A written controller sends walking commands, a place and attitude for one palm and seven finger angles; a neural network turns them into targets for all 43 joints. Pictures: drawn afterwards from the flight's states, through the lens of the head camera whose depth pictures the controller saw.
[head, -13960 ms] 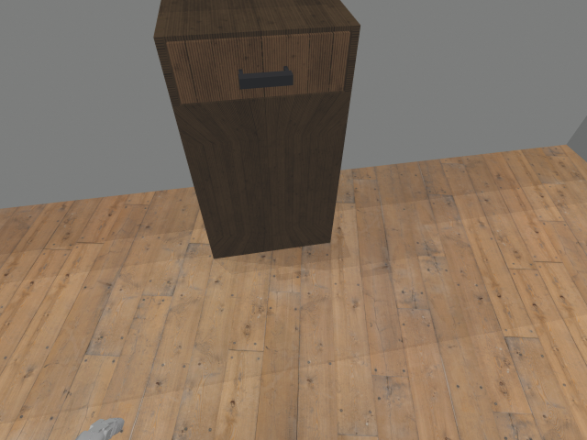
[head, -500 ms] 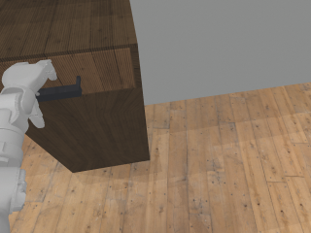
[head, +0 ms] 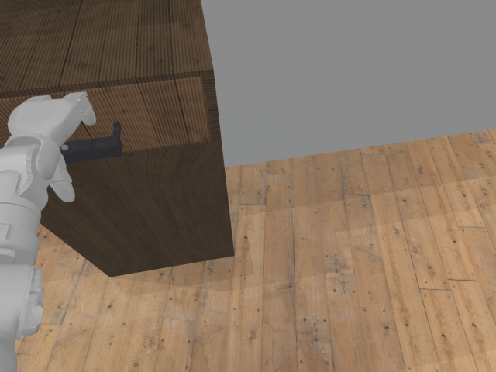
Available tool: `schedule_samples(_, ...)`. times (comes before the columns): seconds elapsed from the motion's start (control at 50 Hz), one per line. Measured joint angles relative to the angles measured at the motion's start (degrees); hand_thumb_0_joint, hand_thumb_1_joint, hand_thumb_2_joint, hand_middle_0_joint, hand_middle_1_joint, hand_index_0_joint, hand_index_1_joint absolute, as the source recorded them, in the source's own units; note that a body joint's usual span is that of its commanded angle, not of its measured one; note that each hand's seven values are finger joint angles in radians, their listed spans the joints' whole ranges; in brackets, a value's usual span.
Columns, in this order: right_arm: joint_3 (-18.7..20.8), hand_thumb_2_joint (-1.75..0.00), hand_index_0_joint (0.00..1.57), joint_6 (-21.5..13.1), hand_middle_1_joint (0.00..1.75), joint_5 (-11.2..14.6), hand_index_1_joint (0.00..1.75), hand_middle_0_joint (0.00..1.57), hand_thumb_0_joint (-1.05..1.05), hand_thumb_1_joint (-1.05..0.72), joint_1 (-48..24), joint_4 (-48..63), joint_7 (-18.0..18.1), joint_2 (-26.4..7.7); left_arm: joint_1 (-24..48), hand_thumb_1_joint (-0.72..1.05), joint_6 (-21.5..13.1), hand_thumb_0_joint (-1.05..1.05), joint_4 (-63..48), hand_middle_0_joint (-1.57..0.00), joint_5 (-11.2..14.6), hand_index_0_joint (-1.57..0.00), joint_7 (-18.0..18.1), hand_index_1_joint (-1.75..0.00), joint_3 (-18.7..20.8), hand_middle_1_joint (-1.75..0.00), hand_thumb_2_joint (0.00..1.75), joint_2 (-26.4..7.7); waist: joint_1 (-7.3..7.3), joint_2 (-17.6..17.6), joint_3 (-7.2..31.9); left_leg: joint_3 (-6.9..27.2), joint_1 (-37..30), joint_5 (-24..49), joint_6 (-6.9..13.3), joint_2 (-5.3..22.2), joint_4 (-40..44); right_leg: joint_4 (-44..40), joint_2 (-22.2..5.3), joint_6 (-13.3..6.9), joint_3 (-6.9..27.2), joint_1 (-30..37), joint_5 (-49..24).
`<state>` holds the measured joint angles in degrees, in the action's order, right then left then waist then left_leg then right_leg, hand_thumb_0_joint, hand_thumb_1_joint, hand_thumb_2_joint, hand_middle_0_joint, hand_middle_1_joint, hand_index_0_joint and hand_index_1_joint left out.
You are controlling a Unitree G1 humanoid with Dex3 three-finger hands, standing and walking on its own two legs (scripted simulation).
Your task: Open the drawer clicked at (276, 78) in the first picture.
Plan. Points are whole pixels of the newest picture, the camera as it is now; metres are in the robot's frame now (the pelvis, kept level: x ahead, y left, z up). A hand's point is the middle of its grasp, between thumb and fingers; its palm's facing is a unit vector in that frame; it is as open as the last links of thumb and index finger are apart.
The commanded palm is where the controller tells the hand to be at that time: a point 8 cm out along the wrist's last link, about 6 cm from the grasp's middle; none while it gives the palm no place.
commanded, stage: move the hooked fingers above the handle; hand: left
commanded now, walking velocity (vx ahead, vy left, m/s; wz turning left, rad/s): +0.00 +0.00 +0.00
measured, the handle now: (83, 141) +0.51 +0.32 +0.05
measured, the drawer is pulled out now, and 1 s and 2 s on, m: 0.00 0.00 0.00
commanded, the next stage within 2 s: lower the fingers behind the handle in 1.30 s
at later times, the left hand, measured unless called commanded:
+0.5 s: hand (80, 149) +0.45 +0.28 +0.09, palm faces -0.11 -0.03 -0.99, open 13.8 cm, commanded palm +0.44 +0.31 +0.16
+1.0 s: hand (58, 153) +0.43 +0.31 +0.10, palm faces -0.11 +0.00 -0.99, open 13.8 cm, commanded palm +0.43 +0.32 +0.16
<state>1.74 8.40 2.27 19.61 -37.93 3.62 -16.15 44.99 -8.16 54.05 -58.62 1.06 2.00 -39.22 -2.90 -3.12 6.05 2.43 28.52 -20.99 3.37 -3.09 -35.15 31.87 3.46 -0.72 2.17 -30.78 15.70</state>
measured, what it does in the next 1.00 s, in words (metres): stands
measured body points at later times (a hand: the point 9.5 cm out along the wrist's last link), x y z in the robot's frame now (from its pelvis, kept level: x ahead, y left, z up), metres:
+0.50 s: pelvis +0.00 +0.00 +0.00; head +0.07 +0.01 +0.44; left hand +0.45 +0.28 +0.14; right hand +0.07 -0.27 -0.12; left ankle -0.05 +0.08 -0.73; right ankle -0.01 -0.12 -0.73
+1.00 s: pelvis -0.01 +0.00 +0.00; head +0.07 +0.01 +0.44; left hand +0.43 +0.31 +0.15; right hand +0.05 -0.28 -0.12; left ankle -0.05 +0.08 -0.73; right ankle -0.01 -0.12 -0.73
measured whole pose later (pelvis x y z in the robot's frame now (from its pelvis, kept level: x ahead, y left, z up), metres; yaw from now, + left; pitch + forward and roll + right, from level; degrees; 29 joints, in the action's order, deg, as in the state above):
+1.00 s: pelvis -0.01 +0.00 +0.00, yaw +2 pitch +14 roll -2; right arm 2.6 7.4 2.1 19.8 -39.1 4.5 -15.8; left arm 45.6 -11.2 50.0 -57.7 0.1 -1.6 -38.9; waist -2.0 -2.1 5.3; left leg 4.3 28.8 -20.7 3.5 -4.0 -36.3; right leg 32.0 2.5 -0.4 0.1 -30.0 15.8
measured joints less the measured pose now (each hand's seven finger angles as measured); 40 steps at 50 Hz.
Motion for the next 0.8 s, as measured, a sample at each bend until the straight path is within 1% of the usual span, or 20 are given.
schedule_samples(0.06,0.2,-0.9,0.21,-0.3,0.3,-0.3,0.3,0.2,0.0,-0.9,-0.2,0.2,0.0,0.7,-1.8,-0.49,-2.4,0.0,-2.5,-0.32,-0.4,-0.31,0.9,-1.21,1.2,-1.2,0.3,0.7,0.13,0.2,-0.2,0.2,0.5,-0.1,-0.1,-0.1,-0.3,0.4,-0.1,0.0,-0.2,-0.5,0.2)
schedule_samples(0.12,0.5,-0.9,0.21,-0.8,0.3,-0.8,0.3,0.2,0.0,-0.9,-0.7,0.0,-0.2,1.2,-2.5,-0.49,-3.9,0.0,-4.5,-0.32,-0.9,-0.32,3.6,-1.21,2.8,-1.2,0.3,1.1,0.27,0.3,-0.1,0.4,1.3,-0.3,-0.2,-0.3,-1.0,1.1,-0.2,0.0,-0.5,-1.2,0.5)
schedule_samples(0.16,0.6,-0.9,0.21,-1.0,0.3,-1.1,0.3,0.2,0.0,-0.9,-1.3,-0.3,-0.6,1.2,-2.1,-0.49,-3.5,0.0,-4.5,-0.32,-1.1,-0.32,5.5,-1.21,3.6,-1.2,0.3,0.9,0.37,0.2,0.1,0.5,1.7,-0.4,-0.2,-0.3,-1.4,1.5,-0.3,0.0,-0.6,-1.6,0.7)
schedule_samples(0.22,0.4,-0.9,0.21,-1.0,0.3,-1.1,0.3,0.2,0.0,-0.9,-2.1,-0.8,-0.9,1.1,-0.3,-0.49,-0.5,0.0,-2.3,-0.32,-1.1,-0.32,7.2,-1.21,3.6,-1.2,0.3,0.0,0.5,-0.1,0.3,0.5,2.0,-0.5,-0.1,-0.3,-1.6,1.7,-0.3,0.0,-0.6,-1.8,0.8)
schedule_samples(0.28,0.1,-0.9,0.21,-0.8,0.3,-0.7,0.3,0.2,0.0,-0.9,-2.5,-0.8,-1.1,0.7,1.4,-0.49,3.4,0.0,0.7,-0.32,-0.9,-0.31,6.2,-1.21,2.1,-1.2,0.3,-0.9,0.68,-0.4,0.5,0.5,1.5,-0.3,0.0,-0.3,-1.1,1.1,-0.3,0.1,-0.6,-1.3,0.6)
schedule_samples(0.32,0.0,-0.9,0.21,-0.6,0.3,-0.2,0.3,0.2,0.0,-0.9,-2.3,-0.6,-1.0,0.5,1.9,-0.49,5.1,0.0,1.9,-0.31,-0.5,-0.31,4.1,-1.21,0.1,-1.2,0.3,-1.1,0.82,-0.5,0.5,0.6,0.9,-0.1,0.0,-0.4,-0.6,0.5,-0.4,0.1,-0.7,-0.6,0.4)
schedule_samples(0.36,0.1,-0.9,0.21,-0.5,0.3,0.1,0.3,0.2,0.0,-0.9,-1.9,-0.3,-0.7,0.3,2.0,-0.49,5.6,0.0,1.6,-0.31,0.1,-0.31,1.4,-1.21,-2.5,-1.2,0.3,-0.6,0.96,-0.5,0.2,0.9,0.2,0.1,0.1,-0.5,-0.3,0.0,-0.6,0.2,-1.0,0.2,0.3)
schedule_samples(0.4,0.2,-0.9,0.21,-0.4,0.3,0.1,0.3,0.2,0.0,-0.9,-1.6,-0.2,-0.4,0.2,1.7,-0.49,4.0,0.0,0.0,-0.31,0.8,-0.31,-0.9,-1.2,-4.4,-1.2,0.3,0.6,1.07,-0.2,-0.1,1.4,-0.4,0.2,0.1,-0.7,-0.1,-0.2,-0.8,0.2,-1.4,1.0,0.3)
schedule_samples(0.46,0.2,-0.9,0.21,-0.4,0.3,-0.2,0.3,0.2,0.0,-0.9,-1.6,0.0,0.2,0.2,0.7,-0.49,-0.4,0.0,-3.1,-0.32,1.2,-0.31,-2.1,-1.2,-4.4,-1.2,0.3,2.4,0.85,0.5,-0.4,1.6,-0.5,0.0,0.2,-0.8,-0.5,0.1,-0.9,0.2,-1.6,1.2,0.5)
schedule_samples(0.48,0.3,-0.9,0.21,-0.5,0.3,-0.3,0.3,0.2,0.0,-0.9,-1.8,0.0,0.3,0.2,0.6,-0.49,-1.8,0.0,-3.9,-0.32,1.1,-0.31,-1.7,-1.2,-4.0,-1.2,0.3,2.8,0.65,0.7,-0.4,1.6,-0.3,-0.1,0.2,-0.9,-0.7,0.4,-0.9,0.2,-1.6,1.0,0.7)
schedule_samples(0.52,0.3,-0.9,0.21,-0.8,0.3,-0.6,0.3,0.2,0.0,-0.9,-2.2,0.1,0.4,0.4,0.6,-0.49,-4.2,0.0,-4.5,-0.32,0.5,-0.32,0.2,-1.2,-2.2,-1.2,0.3,3.3,0.07,1.2,-0.4,1.3,0.5,-0.4,0.1,-0.8,-1.4,1.2,-0.9,0.2,-1.4,0.1,0.9)
schedule_samples(0.56,0.1,-0.9,0.21,-1.0,0.3,-1.0,0.3,0.2,0.0,-0.9,-2.7,0.4,0.2,0.5,1.0,-0.49,-4.7,0.0,-4.2,-0.32,-0.5,-0.32,3.0,-1.21,0.4,-1.2,0.3,2.7,-0.53,1.4,-0.4,0.8,1.4,-0.6,0.1,-0.7,-2.0,1.9,-0.7,0.1,-1.0,-1.1,1.0)
schedule_samples(0.58,0.0,-0.9,0.21,-1.0,0.3,-1.2,0.3,0.2,0.0,-0.9,-3.0,0.5,0.1,0.5,1.1,-0.49,-4.3,0.0,-4.0,-0.32,-1.1,-0.32,4.5,-1.21,1.7,-1.2,0.3,2.1,-0.74,1.3,-0.4,0.5,1.8,-0.7,0.0,-0.6,-2.2,2.2,-0.5,0.1,-0.7,-1.6,0.9)
schedule_samples(0.6,0.0,-0.9,0.21,-1.0,0.3,-1.4,0.3,0.2,0.0,-0.9,-3.1,0.6,-0.1,0.5,1.2,-0.49,-4.6,0.0,-3.7,-0.34,-1.0,-0.32,5.2,-1.21,2.6,-1.21,0.3,1.6,-0.77,1.2,-0.4,0.1,2.2,-0.7,0.1,-0.4,-2.3,2.3,-0.4,0.2,-0.4,-2.1,0.8)
schedule_samples(0.62,0.0,-0.9,0.21,-0.9,0.3,-1.5,0.3,0.2,0.0,-0.9,-3.1,0.6,-0.3,0.5,1.2,-0.49,-4.4,0.0,-3.4,-0.37,-1.1,-0.32,6.1,-1.21,2.7,-1.23,0.3,1.4,-0.68,1.0,-0.3,-0.1,2.4,-0.7,0.1,-0.4,-2.4,2.3,-0.3,0.2,-0.1,-2.4,0.7)
schedule_samples(0.66,-0.1,-0.9,0.21,-0.6,0.3,-1.4,0.3,0.2,0.0,-0.9,-3.2,0.3,-0.8,0.4,1.4,-0.49,-1.6,0.0,-1.8,-0.4,-1.7,-0.32,7.6,-1.21,2.9,-1.25,0.3,1.3,-0.44,0.3,-0.2,-0.6,2.7,-0.5,0.1,-0.3,-2.1,2.1,-0.2,0.3,0.3,-2.7,0.4)
schedule_samples(0.68,-0.2,-0.9,0.2,-0.4,0.3,-1.3,0.3,0.2,0.0,-0.9,-3.1,0.2,-0.9,0.4,1.3,-0.49,-1.1,0.0,-1.3,-0.4,-1.6,-0.33,7.8,-1.22,3.3,-1.25,0.3,1.3,-0.23,0.1,-0.1,-0.8,2.6,-0.4,0.2,-0.2,-1.8,1.9,-0.2,0.4,0.6,-2.8,0.2)
schedule_samples(0.7,-0.4,-0.9,0.2,-0.1,0.3,-1.2,0.3,0.2,0.0,-0.9,-3.1,0.0,-1.0,0.5,1.2,-0.49,0.2,0.0,-0.6,-0.39,-1.7,-0.33,7.7,-1.22,3.5,-1.25,0.3,1.1,-0.07,-0.2,-0.1,-1.0,2.4,-0.2,0.3,-0.2,-1.5,1.7,-0.1,0.4,0.8,-2.7,0.0)
schedule_samples(0.76,-0.7,-0.9,0.21,0.4,0.3,-0.7,0.3,0.2,0.0,-0.9,-2.7,-0.1,-0.9,0.8,0.9,-0.49,3.6,0.0,1.8,-0.38,-1.7,-0.33,6.3,-1.23,4.2,-1.23,0.3,-0.2,0.1,-0.6,0.0,-1.3,1.7,0.2,0.4,-0.1,-0.5,0.8,-0.1,0.5,1.2,-2.1,-0.4)
schedule_samples(0.8,-0.8,-0.9,0.21,0.5,0.3,-0.4,0.3,0.2,0.0,-0.9,-2.1,-0.1,-0.5,1.1,0.4,-0.49,4.4,0.0,2.7,-0.36,-1.5,-0.33,4.7,-1.22,4.3,-1.22,0.3,-1.3,0.17,-0.7,0.1,-1.2,1.0,0.5,0.4,0.0,0.1,0.2,-0.1,0.5,1.1,-1.4,-0.6)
